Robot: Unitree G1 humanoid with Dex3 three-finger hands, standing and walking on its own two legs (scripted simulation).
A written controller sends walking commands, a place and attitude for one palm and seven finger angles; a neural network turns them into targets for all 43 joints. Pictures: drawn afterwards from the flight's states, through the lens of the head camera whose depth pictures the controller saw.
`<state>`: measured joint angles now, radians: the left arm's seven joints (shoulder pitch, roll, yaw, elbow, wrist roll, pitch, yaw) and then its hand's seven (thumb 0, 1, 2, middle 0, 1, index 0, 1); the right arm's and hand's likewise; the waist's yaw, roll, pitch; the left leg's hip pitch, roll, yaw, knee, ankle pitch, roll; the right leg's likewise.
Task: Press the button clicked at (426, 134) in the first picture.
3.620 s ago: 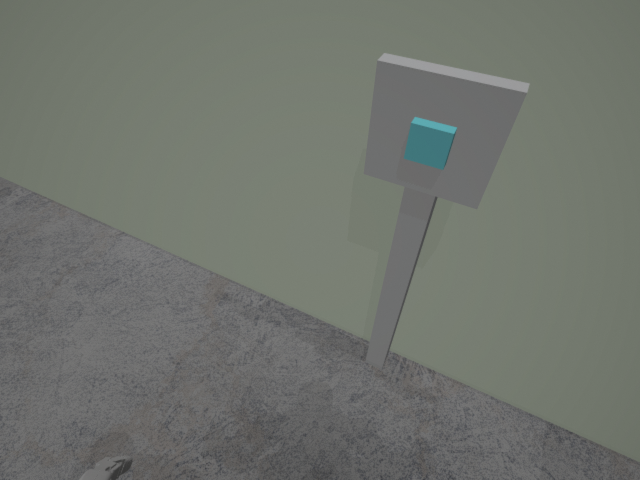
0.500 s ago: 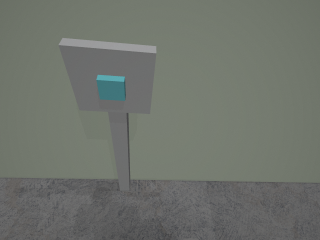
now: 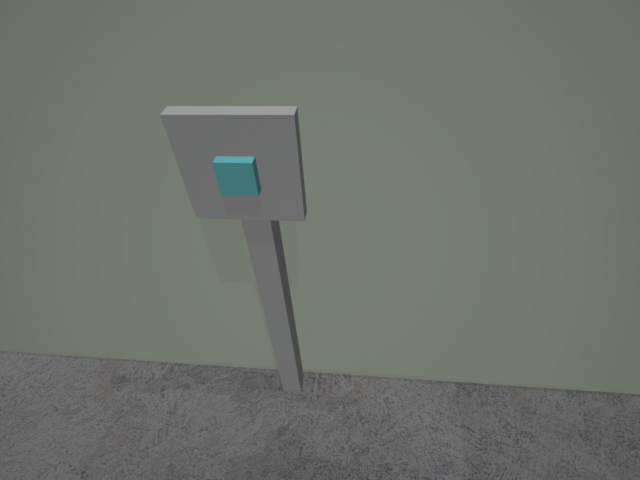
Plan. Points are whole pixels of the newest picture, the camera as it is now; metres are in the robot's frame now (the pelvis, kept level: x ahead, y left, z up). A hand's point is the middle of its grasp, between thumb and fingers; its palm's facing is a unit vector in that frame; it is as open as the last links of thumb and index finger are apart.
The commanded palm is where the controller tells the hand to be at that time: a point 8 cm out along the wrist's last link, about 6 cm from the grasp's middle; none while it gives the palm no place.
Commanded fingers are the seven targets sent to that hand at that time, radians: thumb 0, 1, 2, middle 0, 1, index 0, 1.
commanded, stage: come to a stop and stand still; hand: left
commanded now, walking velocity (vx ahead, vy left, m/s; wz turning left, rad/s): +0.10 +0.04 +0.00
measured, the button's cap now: (238, 175) +0.55 +0.19 +0.11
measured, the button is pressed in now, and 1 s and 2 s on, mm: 0 0 0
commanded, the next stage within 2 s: look again from close up in 1.02 s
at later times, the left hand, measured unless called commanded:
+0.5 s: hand out of the picture +0.03 +0.25 -0.20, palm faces +0.03 -0.99 -0.14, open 7.4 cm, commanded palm none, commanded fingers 0.00 0.90 0.90 -0.20 -0.30 -0.20 -0.30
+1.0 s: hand out of the picture +0.14 +0.20 -0.18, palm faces +0.02 -0.98 -0.20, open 7.3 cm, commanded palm none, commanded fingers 0.00 0.90 0.90 -0.20 -0.30 -0.20 -0.30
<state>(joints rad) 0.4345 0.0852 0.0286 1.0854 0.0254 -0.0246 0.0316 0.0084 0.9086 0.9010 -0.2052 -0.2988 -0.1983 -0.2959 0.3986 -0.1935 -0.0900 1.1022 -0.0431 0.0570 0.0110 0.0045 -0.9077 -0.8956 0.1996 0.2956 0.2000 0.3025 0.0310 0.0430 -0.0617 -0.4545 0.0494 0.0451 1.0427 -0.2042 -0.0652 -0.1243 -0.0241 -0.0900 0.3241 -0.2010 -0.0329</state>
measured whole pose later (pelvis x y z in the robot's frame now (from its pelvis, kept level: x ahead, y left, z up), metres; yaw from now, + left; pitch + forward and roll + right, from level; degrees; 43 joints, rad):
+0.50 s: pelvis +0.04 +0.07 -0.01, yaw -2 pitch +0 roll +0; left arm 0.31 0.19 0.07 1.09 0.03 0.05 0.01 0.01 0.91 0.90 -0.20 -0.30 -0.19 -0.30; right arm 0.24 -0.12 -0.03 1.08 -0.02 -0.02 -0.07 -0.01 -0.94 -0.89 0.20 0.30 0.21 0.30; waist 0.01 -0.08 0.02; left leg -0.17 0.04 0.10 0.42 -0.25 0.00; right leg -0.42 -0.04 -0.02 0.92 -0.37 0.05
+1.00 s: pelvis +0.05 +0.03 -0.02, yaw +0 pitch -1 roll +0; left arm 0.13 0.13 0.03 1.01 0.02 0.00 0.04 0.00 0.93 0.90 -0.21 -0.30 -0.20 -0.30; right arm 0.22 -0.16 -0.05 1.10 0.00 0.03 -0.03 0.00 -0.91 -0.90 0.20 0.30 0.20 0.30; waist -0.01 0.03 0.06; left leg -0.26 0.06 0.04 0.67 -0.39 -0.05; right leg -0.24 -0.01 -0.10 0.51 -0.26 -0.03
